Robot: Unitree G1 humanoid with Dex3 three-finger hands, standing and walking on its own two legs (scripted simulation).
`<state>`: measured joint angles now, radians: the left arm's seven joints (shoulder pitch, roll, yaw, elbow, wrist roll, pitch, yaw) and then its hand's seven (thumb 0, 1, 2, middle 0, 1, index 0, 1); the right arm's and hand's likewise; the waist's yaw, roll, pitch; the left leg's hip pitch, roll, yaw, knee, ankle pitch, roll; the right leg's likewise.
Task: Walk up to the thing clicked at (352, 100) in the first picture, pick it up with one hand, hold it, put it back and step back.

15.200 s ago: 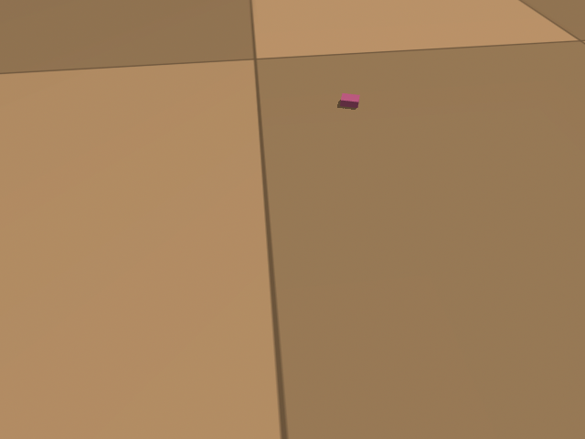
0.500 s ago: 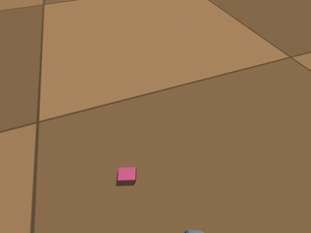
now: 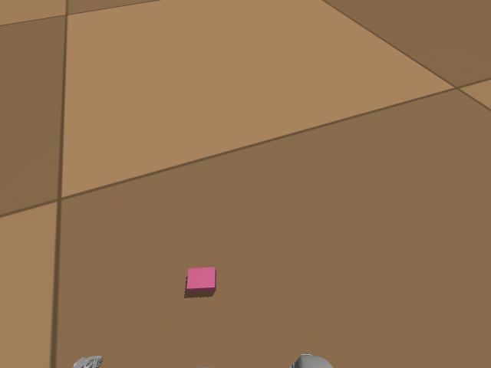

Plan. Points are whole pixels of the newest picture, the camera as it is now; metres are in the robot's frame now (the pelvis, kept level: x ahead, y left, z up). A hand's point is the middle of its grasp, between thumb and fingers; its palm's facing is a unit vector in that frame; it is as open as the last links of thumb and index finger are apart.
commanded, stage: walk up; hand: left
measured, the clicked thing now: (202, 279) +0.54 +0.23 -0.73
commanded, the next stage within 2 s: none
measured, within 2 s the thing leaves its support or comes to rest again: neither
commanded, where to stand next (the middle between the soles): +0.15 +0.00 m, yaw -2 degrees
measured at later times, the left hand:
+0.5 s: hand out of the picture +0.10 +0.26 -0.13, palm faces -0.04 -0.93 -0.37, open 7.4 cm
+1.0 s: hand out of the picture +0.13 +0.30 -0.14, palm faces -0.05 -0.90 -0.42, open 7.4 cm
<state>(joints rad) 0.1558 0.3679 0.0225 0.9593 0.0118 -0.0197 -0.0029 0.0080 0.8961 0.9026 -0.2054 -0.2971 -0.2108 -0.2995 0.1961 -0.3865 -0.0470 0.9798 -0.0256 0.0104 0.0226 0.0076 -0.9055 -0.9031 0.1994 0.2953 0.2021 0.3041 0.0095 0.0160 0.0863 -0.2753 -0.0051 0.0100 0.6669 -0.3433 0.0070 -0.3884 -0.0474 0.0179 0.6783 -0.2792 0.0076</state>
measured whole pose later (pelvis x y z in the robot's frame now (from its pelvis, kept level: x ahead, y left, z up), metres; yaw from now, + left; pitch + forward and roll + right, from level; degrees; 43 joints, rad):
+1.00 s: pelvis +0.09 +0.02 +0.00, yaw -2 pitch -3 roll -1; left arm 0.26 0.40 0.03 0.95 0.00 0.00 0.01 0.01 0.90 0.90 -0.20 -0.30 -0.21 -0.30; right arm 0.17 -0.42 -0.07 0.95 0.00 0.01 0.01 0.01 -0.91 -0.90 0.20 0.30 0.20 0.30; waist 0.02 0.04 0.16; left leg -0.38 0.03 -0.01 0.64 -0.16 0.01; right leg -0.25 -0.04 0.00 0.68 -0.37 0.03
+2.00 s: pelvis +0.08 +0.02 +0.01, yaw -2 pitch -4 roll +0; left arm 0.18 0.41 0.04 0.85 -0.02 0.00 0.02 0.01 0.90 0.90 -0.20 -0.30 -0.21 -0.30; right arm 0.18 -0.38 -0.03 0.81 0.00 0.01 0.00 0.01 -0.90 -0.90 0.20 0.30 0.21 0.30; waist -0.01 0.00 0.17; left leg -0.24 -0.05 0.01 0.61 -0.30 0.06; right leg -0.44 -0.03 0.00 0.79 -0.33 -0.01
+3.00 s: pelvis +0.05 +0.02 -0.01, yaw -2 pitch -4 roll +0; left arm 0.19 0.42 0.03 0.88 -0.02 0.03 0.02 0.01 0.90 0.90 -0.20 -0.30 -0.21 -0.30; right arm 0.15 -0.39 -0.05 0.89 -0.01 0.00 0.00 0.01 -0.90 -0.90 0.20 0.30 0.20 0.30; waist 0.02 0.01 0.17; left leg -0.41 0.00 0.00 0.70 -0.20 0.01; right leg -0.32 -0.05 0.02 0.78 -0.38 0.02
